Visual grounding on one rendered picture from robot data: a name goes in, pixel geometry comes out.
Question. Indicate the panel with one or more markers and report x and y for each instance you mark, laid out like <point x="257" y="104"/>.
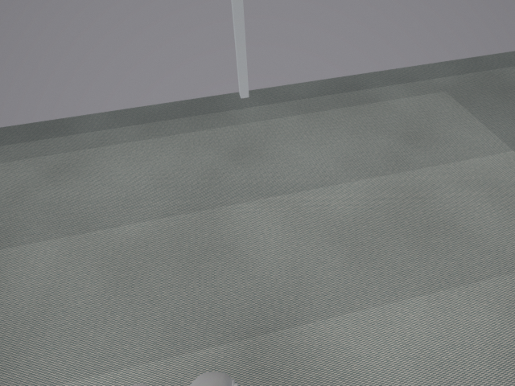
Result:
<point x="239" y="36"/>

